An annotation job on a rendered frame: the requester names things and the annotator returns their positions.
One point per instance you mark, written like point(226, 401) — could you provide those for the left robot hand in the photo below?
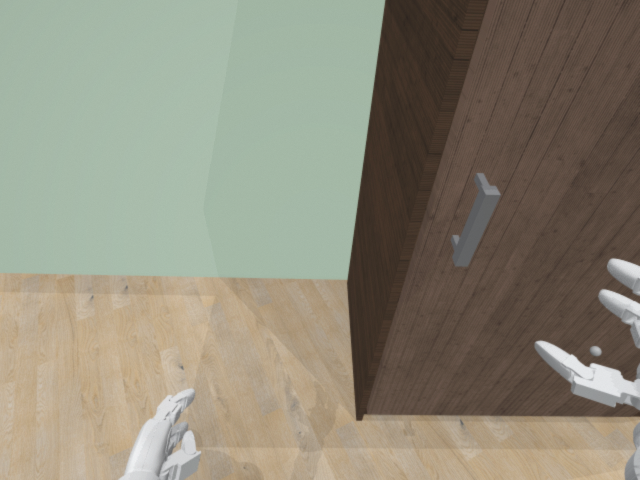
point(152, 451)

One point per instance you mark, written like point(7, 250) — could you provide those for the wardrobe door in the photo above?
point(550, 113)

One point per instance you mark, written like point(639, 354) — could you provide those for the handle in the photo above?
point(483, 207)

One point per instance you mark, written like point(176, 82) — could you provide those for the right robot hand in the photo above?
point(596, 382)

